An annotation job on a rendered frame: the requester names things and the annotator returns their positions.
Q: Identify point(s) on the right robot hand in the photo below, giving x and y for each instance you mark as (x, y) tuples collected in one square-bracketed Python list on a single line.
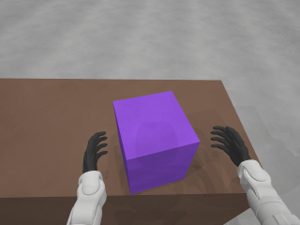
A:
[(234, 146)]

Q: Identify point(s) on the carton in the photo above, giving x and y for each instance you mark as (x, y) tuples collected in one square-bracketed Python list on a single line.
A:
[(157, 141)]

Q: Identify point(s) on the pedestal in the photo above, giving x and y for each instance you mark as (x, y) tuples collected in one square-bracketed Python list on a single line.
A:
[(45, 127)]

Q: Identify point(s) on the left robot forearm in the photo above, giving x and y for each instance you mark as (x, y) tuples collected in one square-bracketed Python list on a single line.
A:
[(91, 195)]

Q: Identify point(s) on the left robot hand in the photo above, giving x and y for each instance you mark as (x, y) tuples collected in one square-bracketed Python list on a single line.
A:
[(91, 155)]

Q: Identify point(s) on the right robot forearm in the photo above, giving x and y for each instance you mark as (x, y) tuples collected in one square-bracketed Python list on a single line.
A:
[(264, 201)]

